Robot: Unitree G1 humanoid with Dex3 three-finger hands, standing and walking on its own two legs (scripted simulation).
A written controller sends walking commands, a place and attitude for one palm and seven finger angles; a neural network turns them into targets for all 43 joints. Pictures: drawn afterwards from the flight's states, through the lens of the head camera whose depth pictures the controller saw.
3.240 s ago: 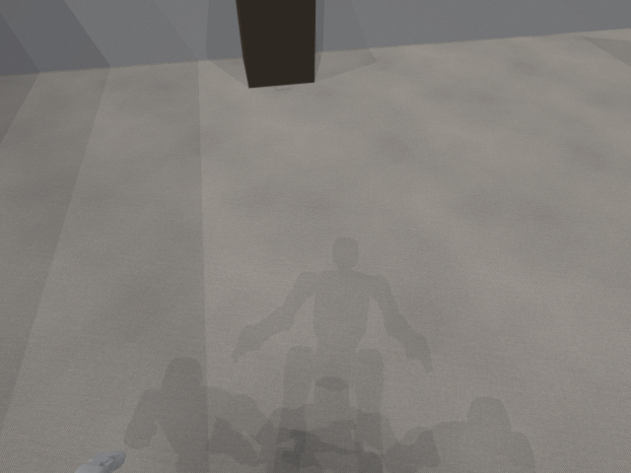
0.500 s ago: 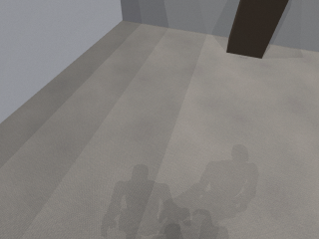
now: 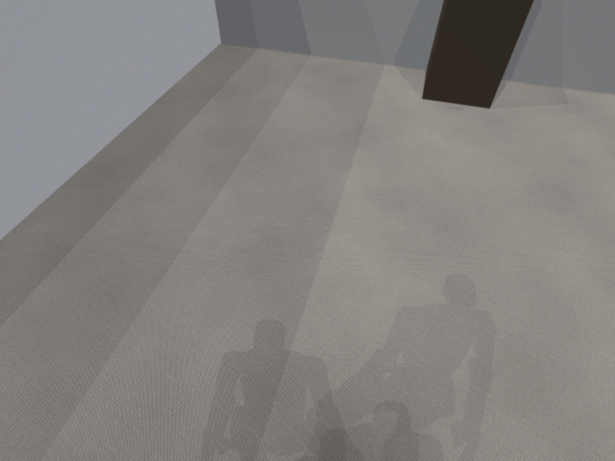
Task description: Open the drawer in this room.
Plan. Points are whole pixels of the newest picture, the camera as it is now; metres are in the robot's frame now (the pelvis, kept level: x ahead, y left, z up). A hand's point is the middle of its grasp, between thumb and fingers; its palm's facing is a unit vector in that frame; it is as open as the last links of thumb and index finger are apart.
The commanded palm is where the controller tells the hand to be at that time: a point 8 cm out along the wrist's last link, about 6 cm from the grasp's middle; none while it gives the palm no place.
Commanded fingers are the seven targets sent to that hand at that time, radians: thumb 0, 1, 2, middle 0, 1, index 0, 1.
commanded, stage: stand and wait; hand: left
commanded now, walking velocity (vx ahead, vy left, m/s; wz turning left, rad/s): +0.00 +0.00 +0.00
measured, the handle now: out of the picture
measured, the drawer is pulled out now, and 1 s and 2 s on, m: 0.00 0.00 0.00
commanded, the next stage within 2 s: turn or walk to find it in 0.28 s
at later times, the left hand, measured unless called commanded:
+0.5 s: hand out of the picture -0.02 +0.16 -0.18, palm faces +0.01 -0.99 -0.15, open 7.4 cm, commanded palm none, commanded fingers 0.00 0.90 0.90 -0.20 -0.30 -0.20 -0.30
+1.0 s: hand out of the picture +0.06 +0.19 -0.19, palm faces +0.09 -0.97 -0.21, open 7.4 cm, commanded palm none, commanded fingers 0.00 0.90 0.90 -0.20 -0.30 -0.20 -0.30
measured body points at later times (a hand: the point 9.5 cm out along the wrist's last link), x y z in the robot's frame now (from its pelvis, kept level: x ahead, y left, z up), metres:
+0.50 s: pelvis +0.00 +0.00 -0.01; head +0.00 +0.00 +0.44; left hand -0.02 +0.21 -0.17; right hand -0.02 -0.22 -0.17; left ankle -0.01 +0.12 -0.74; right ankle +0.00 -0.10 -0.74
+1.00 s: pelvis +0.04 +0.01 -0.01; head +0.07 +0.01 +0.44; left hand +0.06 +0.24 -0.17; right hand +0.06 -0.22 -0.17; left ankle -0.01 +0.12 -0.74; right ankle +0.00 -0.10 -0.74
